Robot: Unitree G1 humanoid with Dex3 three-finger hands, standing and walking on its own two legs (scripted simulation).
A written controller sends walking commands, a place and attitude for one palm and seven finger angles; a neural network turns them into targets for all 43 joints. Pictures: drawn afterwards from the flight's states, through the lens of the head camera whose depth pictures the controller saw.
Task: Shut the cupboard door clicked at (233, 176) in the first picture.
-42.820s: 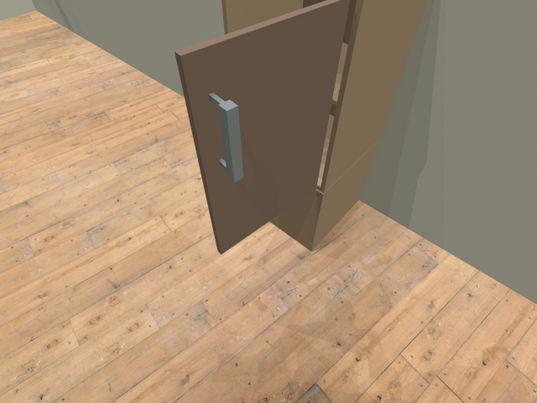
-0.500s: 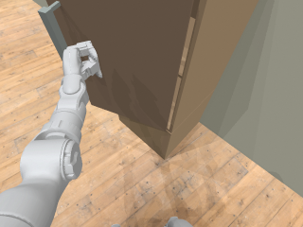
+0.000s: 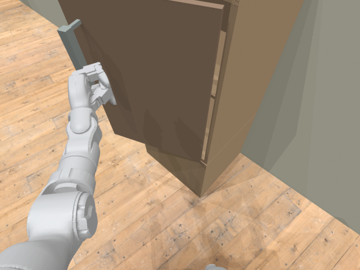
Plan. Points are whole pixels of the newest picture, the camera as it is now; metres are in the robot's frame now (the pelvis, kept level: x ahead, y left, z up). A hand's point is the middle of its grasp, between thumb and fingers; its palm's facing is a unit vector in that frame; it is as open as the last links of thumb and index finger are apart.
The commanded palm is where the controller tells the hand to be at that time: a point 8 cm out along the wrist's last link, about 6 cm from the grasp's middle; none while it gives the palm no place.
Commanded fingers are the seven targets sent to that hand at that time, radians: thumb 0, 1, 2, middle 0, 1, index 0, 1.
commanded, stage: draw the hand back to the body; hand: left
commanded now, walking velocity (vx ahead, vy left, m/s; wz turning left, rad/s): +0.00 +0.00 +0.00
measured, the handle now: (83, 55) +0.66 +0.22 +0.11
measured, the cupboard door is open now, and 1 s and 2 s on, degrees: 22 22 22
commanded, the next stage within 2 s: step back with the hand held close in 1.40 s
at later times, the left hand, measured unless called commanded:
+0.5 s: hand (53, 157) +0.31 +0.19 +0.16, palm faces +0.18 -0.97 -0.18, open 3.1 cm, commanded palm +0.27 +0.24 +0.17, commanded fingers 0.00 0.90 0.90 -0.89 -1.05 -0.89 -1.05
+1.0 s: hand out of the picture +0.19 +0.27 +0.19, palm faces +0.48 -0.78 -0.41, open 5.9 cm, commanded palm +0.14 +0.31 +0.21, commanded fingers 0.00 0.90 0.90 -0.20 -0.30 -0.20 -0.30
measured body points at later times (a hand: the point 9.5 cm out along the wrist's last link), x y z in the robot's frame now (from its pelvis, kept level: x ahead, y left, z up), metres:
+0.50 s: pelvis -0.01 +0.01 +0.03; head -0.03 -0.01 +0.48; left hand +0.29 +0.24 +0.17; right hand +0.19 -0.22 -0.04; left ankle -0.01 +0.12 -0.71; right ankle +0.01 -0.11 -0.71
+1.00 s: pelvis +0.01 +0.00 +0.03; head -0.02 -0.03 +0.48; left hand +0.16 +0.31 +0.21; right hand +0.20 -0.21 -0.06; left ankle +0.00 +0.12 -0.71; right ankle +0.01 -0.11 -0.71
